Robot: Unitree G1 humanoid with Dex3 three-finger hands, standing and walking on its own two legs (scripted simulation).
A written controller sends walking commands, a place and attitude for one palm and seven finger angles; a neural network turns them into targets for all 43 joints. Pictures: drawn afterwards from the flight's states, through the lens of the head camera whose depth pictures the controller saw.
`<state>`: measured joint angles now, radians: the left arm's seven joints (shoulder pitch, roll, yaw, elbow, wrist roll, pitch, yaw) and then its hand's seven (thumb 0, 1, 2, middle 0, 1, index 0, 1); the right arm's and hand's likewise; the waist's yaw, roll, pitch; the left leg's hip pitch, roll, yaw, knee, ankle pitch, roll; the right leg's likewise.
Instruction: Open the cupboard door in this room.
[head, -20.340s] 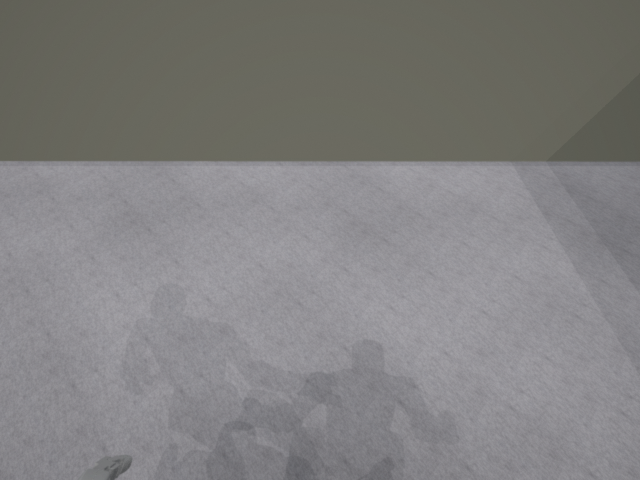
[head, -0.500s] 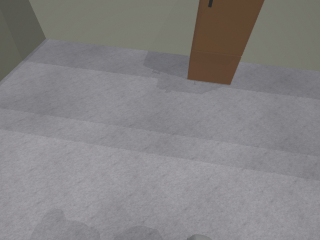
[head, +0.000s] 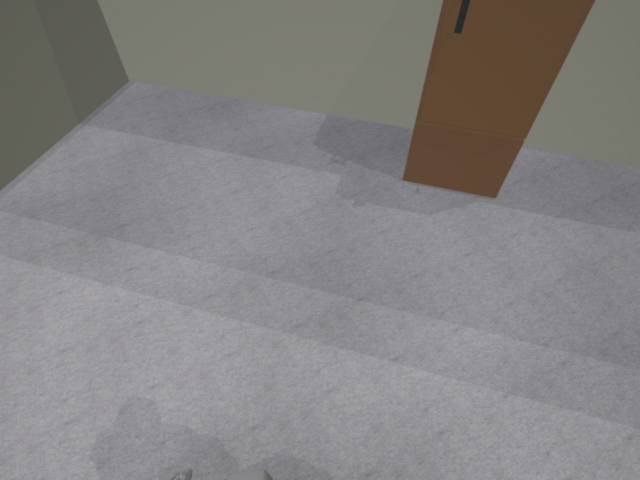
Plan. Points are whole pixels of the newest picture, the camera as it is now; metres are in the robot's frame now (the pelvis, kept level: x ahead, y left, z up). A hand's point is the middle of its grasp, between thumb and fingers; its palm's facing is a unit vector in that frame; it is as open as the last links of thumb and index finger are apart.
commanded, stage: turn or walk to find it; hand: left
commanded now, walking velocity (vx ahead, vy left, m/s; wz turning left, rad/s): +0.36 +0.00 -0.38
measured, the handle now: (464, 7) +1.40 -0.37 +0.01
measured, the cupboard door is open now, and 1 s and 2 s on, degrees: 0 0 0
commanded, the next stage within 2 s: stand and wait in 0.38 s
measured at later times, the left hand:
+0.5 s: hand out of the picture +0.15 +0.18 -0.17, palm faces -0.13 -0.98 -0.17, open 7.3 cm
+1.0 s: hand (257, 382) +0.29 +0.12 -0.18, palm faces -0.12 -0.98 -0.16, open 7.2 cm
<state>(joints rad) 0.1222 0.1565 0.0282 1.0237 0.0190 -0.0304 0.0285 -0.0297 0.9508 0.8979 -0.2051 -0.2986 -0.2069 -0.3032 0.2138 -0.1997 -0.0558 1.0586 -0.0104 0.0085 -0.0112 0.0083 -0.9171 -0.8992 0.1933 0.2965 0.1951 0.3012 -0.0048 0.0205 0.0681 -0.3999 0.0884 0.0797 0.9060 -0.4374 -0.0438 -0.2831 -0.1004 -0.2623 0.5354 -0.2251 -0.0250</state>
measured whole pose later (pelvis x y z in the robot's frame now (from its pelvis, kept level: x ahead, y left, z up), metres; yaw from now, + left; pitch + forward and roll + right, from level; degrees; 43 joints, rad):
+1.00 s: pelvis +0.20 -0.04 +0.00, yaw -10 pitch -1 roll -2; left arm 0.17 0.18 0.03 1.09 0.00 -0.01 0.02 0.00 0.94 0.90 -0.20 -0.30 -0.20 -0.30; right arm 0.24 -0.15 -0.03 1.10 -0.02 -0.02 -0.02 0.02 -0.94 -0.90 0.20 0.30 0.20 0.30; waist 0.01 -0.02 0.02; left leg -0.25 0.08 0.09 0.56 -0.29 0.00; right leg -0.22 -0.02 -0.16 0.49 -0.25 -0.01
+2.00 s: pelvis +0.23 -0.05 +0.01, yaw -11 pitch -2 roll +0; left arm 0.29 0.13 -0.01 1.16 0.01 -0.02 0.04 0.00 0.91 0.90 -0.20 -0.30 -0.20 -0.30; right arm 0.29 -0.14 -0.01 1.17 -0.01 -0.02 -0.03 0.01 -0.91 -0.90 0.20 0.30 0.20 0.30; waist 0.00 0.01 0.04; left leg -0.10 0.04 0.13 0.38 -0.25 0.00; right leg -0.12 -0.05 -0.13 0.40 -0.25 0.00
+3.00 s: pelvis +0.32 -0.17 -0.02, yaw -34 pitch +0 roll +0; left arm 0.12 0.22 0.07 0.91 0.01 -0.04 -0.03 0.00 0.91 0.90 -0.20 -0.30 -0.20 -0.30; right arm 0.30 -0.21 -0.07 1.04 -0.02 0.02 0.01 0.01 -0.91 -0.90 0.20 0.30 0.20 0.30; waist -0.01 0.03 0.13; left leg -0.24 0.19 0.14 1.18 -0.52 -0.07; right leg -0.46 -0.03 -0.12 0.77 -0.31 -0.05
